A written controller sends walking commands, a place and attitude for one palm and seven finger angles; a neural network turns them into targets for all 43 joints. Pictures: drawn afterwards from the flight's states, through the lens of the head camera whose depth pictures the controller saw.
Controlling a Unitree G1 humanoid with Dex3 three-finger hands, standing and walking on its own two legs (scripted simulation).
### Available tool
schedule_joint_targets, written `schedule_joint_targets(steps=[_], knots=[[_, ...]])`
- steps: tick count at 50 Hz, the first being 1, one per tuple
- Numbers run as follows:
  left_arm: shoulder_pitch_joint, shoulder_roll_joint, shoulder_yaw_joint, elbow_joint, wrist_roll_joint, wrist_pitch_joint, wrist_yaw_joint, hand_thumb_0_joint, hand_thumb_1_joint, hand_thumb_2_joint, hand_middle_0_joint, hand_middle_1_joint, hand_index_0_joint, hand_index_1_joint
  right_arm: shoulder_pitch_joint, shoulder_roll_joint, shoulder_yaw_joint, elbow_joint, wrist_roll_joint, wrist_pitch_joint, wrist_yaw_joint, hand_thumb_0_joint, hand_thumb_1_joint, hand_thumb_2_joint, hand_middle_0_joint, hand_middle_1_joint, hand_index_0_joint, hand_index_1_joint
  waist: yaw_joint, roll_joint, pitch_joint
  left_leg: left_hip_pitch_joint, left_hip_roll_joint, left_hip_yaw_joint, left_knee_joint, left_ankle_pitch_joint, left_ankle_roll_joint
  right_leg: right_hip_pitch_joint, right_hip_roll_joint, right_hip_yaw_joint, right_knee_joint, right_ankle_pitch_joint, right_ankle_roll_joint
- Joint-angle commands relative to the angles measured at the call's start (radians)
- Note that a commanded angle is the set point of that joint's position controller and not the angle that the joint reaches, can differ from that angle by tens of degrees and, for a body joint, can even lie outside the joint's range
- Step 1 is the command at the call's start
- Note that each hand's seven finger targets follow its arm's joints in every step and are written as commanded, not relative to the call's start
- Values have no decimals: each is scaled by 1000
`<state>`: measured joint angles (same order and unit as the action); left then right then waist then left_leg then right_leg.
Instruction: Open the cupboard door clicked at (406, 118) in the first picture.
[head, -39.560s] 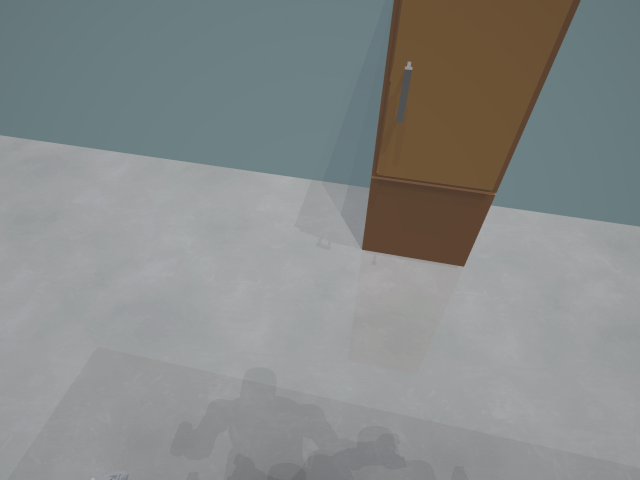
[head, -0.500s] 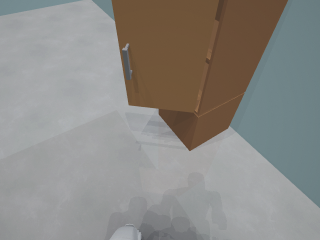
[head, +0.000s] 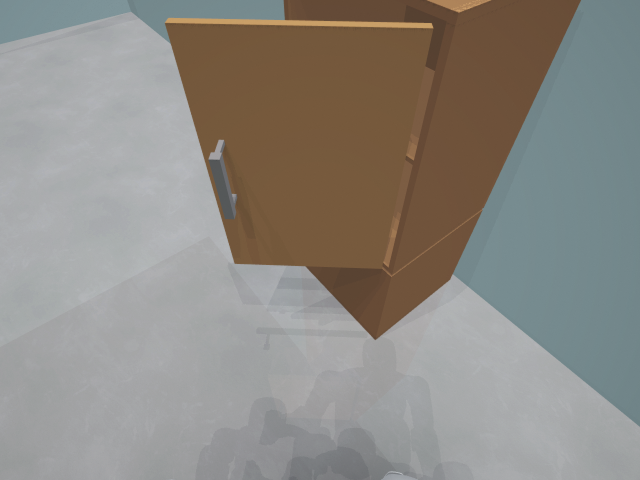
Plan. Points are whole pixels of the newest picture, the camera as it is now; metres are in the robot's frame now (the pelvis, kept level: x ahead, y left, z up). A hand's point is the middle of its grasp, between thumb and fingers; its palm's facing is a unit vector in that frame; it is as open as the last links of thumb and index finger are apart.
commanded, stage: come to a stop and stand still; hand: left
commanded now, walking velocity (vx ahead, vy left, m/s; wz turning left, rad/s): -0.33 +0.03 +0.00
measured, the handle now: (225, 181) +0.63 +0.21 -0.03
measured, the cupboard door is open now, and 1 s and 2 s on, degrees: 49 49 49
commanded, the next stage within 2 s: look again from close up in 1.10 s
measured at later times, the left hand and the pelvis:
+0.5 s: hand out of the picture +0.10 +0.21 -0.19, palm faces +0.07 -0.98 -0.21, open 7.3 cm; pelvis +0.04 +0.02 -0.01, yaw +0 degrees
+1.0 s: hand out of the picture +0.04 +0.21 -0.18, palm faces -0.01 -0.97 -0.24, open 7.4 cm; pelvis +0.03 +0.02 -0.01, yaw +0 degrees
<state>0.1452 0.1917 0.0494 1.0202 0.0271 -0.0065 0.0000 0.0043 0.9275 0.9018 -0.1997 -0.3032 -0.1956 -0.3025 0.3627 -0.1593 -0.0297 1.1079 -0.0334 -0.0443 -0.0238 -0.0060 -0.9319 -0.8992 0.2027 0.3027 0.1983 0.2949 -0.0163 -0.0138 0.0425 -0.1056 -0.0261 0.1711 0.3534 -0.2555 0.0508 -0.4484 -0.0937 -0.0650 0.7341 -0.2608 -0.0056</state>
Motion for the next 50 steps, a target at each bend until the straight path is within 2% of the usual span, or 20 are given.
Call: schedule_joint_targets(steps=[1,2,4,6,9,15,19,20,21,22,23,27,32,34,36,39,41,42,44,50], knots=[[73,19,-4,-25,-3,-22,-4,0,900,900,-200,-300,-200,-300,49,-111,-11,-12,6,-6,-8,0,-900,-900,200,300,200,300,33,65,0,-71,243,-142,23,349,66,215,49,-42,-212,67,-11],[144,57,1,0,-5,-33,5,0,900,900,-200,-300,-200,-300,42,-86,-4,-13,15,-7,-8,0,-900,-900,200,300,200,300,65,-9,-28,-135,189,-109,129,345,17,363,12,19,-289,277,-19],[244,168,7,45,-20,-43,26,0,900,900,-200,-300,-200,-300,73,-58,3,-19,31,8,-7,0,-900,-900,200,300,200,300,60,-150,-120,-281,50,-60,330,-227,-87,545,-308,263,-304,917,-181],[173,159,6,25,-16,-39,43,0,900,900,-200,-300,-200,-300,32,-58,-6,-20,39,40,-16,0,-900,-900,200,300,200,300,57,-259,-147,-283,73,-141,494,-375,-92,484,-316,262,-294,1144,-238],[102,150,13,-2,-12,-19,53,0,900,900,-200,-300,-200,-300,-7,-40,-10,-13,42,69,-14,0,-900,-900,200,300,200,300,38,-107,-112,-283,58,-150,523,-304,-98,422,-262,161,-306,1042,-203],[42,156,38,-42,-1,4,50,0,900,900,-200,-300,-200,-300,-43,-42,-32,-59,29,97,3,0,-900,-900,200,300,200,300,24,-134,-68,-259,40,-135,487,-189,-109,283,-217,107,-353,696,-178],[18,152,38,-50,-3,14,44,0,900,900,-200,-300,-200,-300,-11,-48,-35,-73,23,83,6,0,-900,-900,200,300,200,300,-11,-142,-68,-92,34,-108,183,10,-96,179,-164,105,-298,368,-113],[28,130,33,-54,-10,19,40,0,900,900,-200,-300,-200,-300,8,-78,-36,-74,21,72,7,0,-900,-900,200,300,200,300,-17,-56,-75,-16,74,-142,80,106,-80,126,-124,90,-231,231,-76],[74,71,24,-63,-15,30,36,0,900,900,-200,-300,-200,-300,-13,-147,-45,-95,11,59,6,0,-900,-900,200,300,200,300,6,188,-79,-34,256,-365,-1,249,-6,61,-10,23,-129,-51,-14],[69,48,13,-70,-15,36,37,0,900,900,-200,-300,-200,-300,-43,-196,-50,-127,5,61,1,0,-900,-900,200,300,200,300,1,274,-48,-178,373,-464,-87,252,85,107,45,4,14,-268,11],[57,61,15,-75,-13,46,35,0,900,900,-200,-300,-200,-300,-102,-192,-45,-146,0,58,-7,0,-900,-900,200,300,200,300,8,221,-21,-266,367,-470,-136,116,128,125,54,49,126,-303,6],[107,68,16,-25,-6,48,19,0,900,900,-200,-300,-200,-300,-196,-152,-21,-162,5,48,-19,0,-900,-900,200,300,200,300,48,164,1,-223,271,-345,-123,75,105,99,46,89,184,-214,-1],[143,47,-12,2,-12,24,22,0,900,900,-200,-300,-200,-300,-141,-162,-27,-119,18,41,-15,0,-900,-900,200,300,200,300,24,87,-74,-72,254,-313,-55,202,96,206,54,47,-162,-139,10],[206,64,-18,30,-10,8,29,0,900,900,-200,-300,-200,-300,-148,-142,-24,-107,31,39,-11,0,-900,-900,200,300,200,300,36,22,-78,-87,175,-260,23,150,26,283,27,111,-389,60,0],[158,110,-23,23,-13,-1,30,0,900,900,-200,-300,-200,-300,-129,-113,-19,-100,35,43,0,0,-900,-900,200,300,200,300,-8,-10,-40,-51,96,-205,32,38,-36,185,-70,195,-425,36,-43],[159,77,-30,48,-17,-11,33,0,900,900,-200,-300,-200,-300,-113,-119,-17,-66,27,39,-1,0,-900,-900,200,300,200,300,-7,-126,-58,3,116,-202,50,169,-32,191,-31,163,-393,127,-29],[166,65,-32,55,-16,-8,35,0,900,900,-200,-300,-200,-300,-102,-113,-17,-44,27,39,-1,0,-900,-900,200,300,200,300,-5,-95,-22,-10,120,-204,27,132,-31,181,-21,157,-408,52,-23],[148,280,-31,-26,8,-27,41,0,900,900,-200,-300,-200,-300,-160,-288,-30,-172,15,25,9,0,-900,-900,200,300,200,300,-16,3,96,-65,103,-241,23,65,-34,120,9,122,-382,-57,-28],[149,215,-7,-60,2,-33,40,0,900,900,-200,-300,-200,-300,-183,-261,-54,-211,11,5,1,0,-900,-900,200,300,200,300,2,41,-85,-102,126,-259,95,27,-8,162,-14,149,-320,-41,-42],[130,224,-1,-96,-7,-39,41,0,900,900,-200,-300,-200,-300,-154,-240,-42,-216,14,8,6,0,-900,-900,200,300,200,300,1,-16,-53,-122,115,-215,147,205,4,195,-20,166,-311,149,-58]])
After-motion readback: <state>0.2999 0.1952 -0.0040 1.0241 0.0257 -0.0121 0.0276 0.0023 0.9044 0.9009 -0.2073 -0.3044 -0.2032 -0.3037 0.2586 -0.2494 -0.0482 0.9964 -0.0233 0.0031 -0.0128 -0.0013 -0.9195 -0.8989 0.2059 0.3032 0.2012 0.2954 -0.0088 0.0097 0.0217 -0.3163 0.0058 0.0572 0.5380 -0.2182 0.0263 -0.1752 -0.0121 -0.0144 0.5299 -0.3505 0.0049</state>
